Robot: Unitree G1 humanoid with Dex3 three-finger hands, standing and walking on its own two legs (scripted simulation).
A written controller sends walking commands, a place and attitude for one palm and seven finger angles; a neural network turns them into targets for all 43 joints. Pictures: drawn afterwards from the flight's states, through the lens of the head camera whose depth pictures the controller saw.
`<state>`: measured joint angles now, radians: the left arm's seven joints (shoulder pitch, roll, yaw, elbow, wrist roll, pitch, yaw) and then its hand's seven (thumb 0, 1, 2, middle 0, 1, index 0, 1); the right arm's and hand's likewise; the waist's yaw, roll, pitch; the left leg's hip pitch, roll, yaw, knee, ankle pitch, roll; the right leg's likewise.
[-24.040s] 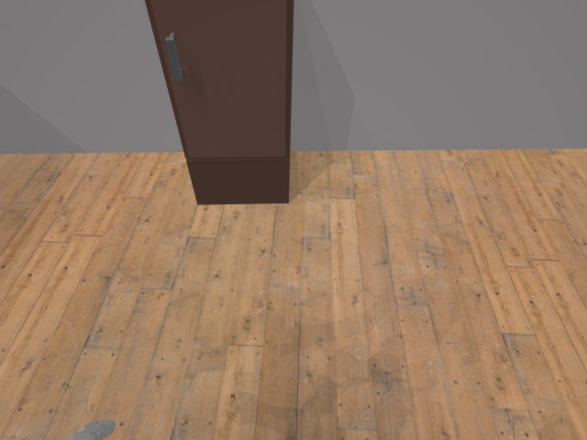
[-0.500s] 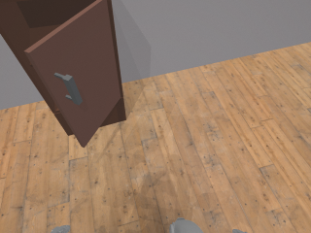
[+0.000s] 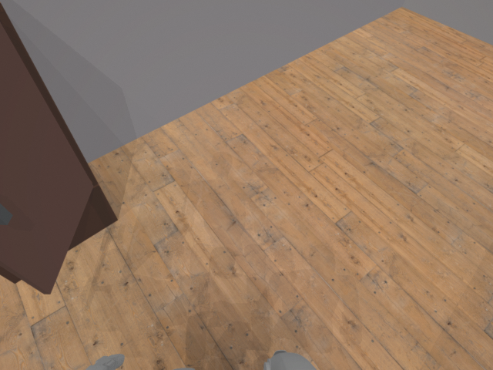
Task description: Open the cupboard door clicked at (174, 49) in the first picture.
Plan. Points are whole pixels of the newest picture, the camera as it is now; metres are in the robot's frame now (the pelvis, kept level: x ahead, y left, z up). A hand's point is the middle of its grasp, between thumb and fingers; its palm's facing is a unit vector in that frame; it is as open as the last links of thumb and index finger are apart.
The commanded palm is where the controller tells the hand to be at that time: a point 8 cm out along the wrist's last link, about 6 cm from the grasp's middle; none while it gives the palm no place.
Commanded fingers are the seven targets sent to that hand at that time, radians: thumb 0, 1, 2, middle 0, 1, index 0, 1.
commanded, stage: walk to a spot facing it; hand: left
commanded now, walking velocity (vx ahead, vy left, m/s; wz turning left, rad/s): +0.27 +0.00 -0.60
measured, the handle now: out of the picture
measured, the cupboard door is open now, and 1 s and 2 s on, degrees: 46 46 46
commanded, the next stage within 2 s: turn to face it in 1.66 s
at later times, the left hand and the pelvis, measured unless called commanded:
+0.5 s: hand (163, 353) +0.17 +0.15 -0.18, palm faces -0.26 -0.95 -0.19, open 7.4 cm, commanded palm none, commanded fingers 0.00 0.90 0.90 -0.20 -0.30 -0.20 -0.30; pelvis +0.10 -0.03 +0.00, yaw -19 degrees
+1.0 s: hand (273, 232) +0.42 -0.05 -0.15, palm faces -0.48 -0.85 -0.21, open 7.4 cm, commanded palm none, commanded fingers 0.00 0.90 0.90 -0.20 -0.30 -0.20 -0.30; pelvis +0.25 -0.16 +0.01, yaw -30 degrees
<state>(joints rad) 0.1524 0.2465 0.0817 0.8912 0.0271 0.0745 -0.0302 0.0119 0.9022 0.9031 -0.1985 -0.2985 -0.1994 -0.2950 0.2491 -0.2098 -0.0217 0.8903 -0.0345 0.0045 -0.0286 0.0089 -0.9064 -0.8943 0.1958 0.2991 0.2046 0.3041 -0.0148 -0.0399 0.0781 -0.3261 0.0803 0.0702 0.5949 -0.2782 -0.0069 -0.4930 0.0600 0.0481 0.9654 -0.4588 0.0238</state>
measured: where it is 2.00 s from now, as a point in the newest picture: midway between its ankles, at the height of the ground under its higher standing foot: (333, 268)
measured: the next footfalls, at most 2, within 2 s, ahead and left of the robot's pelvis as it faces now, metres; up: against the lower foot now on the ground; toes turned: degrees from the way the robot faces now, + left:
right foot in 0.20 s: +0.05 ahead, -0.16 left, +0.00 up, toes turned -13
left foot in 0.48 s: +0.25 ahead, +0.06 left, +0.00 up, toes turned -14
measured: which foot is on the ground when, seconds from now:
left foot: down 0.00-0.20, up 0.22-0.46, down 0.48-0.84, up 0.86-1.00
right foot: up 0.00-0.18, down 0.20-0.48, up 0.50-0.82, down 0.84-1.00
